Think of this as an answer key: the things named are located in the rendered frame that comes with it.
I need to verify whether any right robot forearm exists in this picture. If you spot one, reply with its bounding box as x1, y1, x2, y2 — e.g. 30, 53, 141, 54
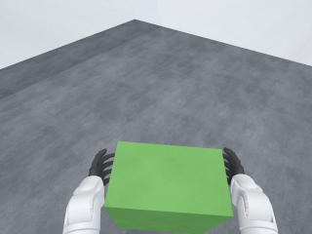
230, 174, 278, 234

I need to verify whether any carton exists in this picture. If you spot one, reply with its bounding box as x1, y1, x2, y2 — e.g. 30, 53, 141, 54
104, 141, 234, 234

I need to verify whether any left robot hand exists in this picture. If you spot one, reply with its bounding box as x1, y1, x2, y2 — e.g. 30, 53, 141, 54
88, 148, 115, 186

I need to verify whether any left robot forearm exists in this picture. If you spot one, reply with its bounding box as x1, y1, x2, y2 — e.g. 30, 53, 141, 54
62, 175, 105, 234

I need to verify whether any right robot hand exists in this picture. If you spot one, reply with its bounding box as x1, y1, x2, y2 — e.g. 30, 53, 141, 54
222, 147, 245, 186

